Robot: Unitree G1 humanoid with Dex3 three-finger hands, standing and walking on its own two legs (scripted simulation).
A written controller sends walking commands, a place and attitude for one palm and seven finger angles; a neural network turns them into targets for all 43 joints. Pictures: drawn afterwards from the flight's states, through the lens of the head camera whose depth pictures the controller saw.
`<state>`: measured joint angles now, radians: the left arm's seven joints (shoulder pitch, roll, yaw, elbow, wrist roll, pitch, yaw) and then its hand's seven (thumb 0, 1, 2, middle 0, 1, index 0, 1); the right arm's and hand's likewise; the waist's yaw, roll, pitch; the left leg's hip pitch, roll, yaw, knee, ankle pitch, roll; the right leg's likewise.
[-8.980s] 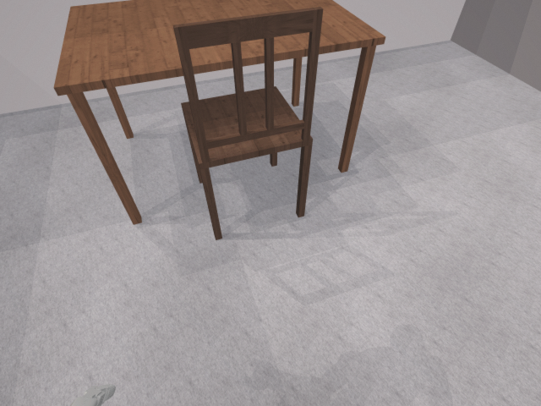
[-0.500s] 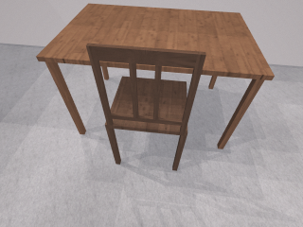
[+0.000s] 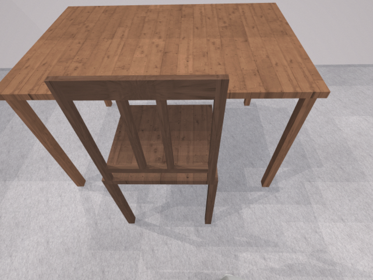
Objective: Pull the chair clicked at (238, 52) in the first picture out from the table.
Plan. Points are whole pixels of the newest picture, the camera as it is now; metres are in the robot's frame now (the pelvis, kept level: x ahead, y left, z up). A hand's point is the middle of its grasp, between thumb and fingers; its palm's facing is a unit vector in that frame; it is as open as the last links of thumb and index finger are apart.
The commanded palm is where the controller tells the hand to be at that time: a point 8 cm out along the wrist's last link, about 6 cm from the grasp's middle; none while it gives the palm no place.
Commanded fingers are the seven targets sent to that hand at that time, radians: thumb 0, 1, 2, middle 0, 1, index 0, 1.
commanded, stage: come to a stop and stand still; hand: left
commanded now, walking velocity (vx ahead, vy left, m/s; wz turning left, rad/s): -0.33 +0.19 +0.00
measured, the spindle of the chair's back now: (134, 138) +0.50 +0.19 -0.04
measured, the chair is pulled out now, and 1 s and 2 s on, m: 0.00 0.00 0.00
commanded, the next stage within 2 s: look again from close up in 1.18 s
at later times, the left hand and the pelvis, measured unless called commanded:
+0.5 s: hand out of the picture +0.05 +0.21 -0.16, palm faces +0.06 -0.98 -0.20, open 7.4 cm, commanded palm none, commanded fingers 0.00 0.90 0.90 -0.20 -0.30 -0.20 -0.30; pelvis +0.01 +0.03 +0.02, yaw +0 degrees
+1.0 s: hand out of the picture -0.03 +0.14 -0.15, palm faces +0.03 -0.99 -0.14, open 7.4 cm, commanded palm none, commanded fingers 0.00 0.90 0.90 -0.20 -0.30 -0.20 -0.30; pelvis +0.00 +0.00 +0.02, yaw +0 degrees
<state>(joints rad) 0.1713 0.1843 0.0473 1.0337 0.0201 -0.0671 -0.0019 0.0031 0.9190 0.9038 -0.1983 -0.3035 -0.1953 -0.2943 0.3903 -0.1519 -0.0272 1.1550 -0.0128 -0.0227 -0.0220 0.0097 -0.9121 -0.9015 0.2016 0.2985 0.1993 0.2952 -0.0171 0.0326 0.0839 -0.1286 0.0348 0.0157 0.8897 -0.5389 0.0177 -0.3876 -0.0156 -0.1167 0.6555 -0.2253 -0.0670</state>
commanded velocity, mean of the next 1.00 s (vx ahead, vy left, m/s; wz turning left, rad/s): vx -0.05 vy -0.01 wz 0.00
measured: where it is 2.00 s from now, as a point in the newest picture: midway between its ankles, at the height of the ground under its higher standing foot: outside the picture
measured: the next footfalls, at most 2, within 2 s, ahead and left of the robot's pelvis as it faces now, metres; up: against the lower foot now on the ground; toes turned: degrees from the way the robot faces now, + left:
left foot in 0.38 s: +0.06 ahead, +0.12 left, +0.00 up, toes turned +1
right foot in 0.66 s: +0.03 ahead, -0.07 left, +0.00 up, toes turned -2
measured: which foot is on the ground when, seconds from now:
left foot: up 0.00-0.36, down 0.38-1.00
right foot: down 0.00-0.42, up 0.44-0.64, down 0.66-1.00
